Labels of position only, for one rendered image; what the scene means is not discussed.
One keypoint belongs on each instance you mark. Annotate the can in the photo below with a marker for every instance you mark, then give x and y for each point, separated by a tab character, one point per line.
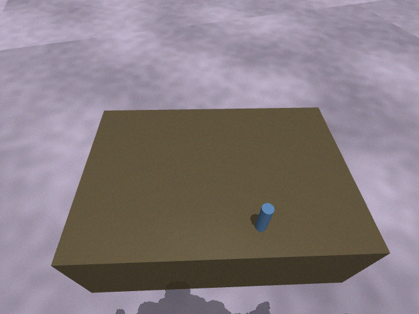
264	217

